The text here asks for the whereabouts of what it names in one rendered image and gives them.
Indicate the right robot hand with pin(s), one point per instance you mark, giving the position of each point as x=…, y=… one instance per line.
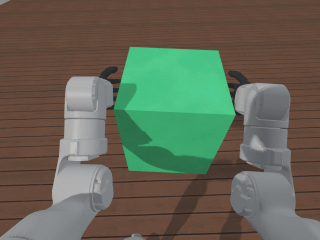
x=243, y=81

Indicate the carton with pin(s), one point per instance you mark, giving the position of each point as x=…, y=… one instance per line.
x=173, y=109

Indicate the left robot hand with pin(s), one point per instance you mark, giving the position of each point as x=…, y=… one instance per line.
x=105, y=74

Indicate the right robot upper arm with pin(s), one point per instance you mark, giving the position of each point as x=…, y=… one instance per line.
x=267, y=201

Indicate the robot left forearm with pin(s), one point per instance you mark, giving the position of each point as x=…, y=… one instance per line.
x=86, y=101

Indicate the robot right forearm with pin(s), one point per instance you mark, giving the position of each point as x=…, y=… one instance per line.
x=266, y=109

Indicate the left robot upper arm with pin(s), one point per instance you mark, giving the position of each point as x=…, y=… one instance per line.
x=80, y=191

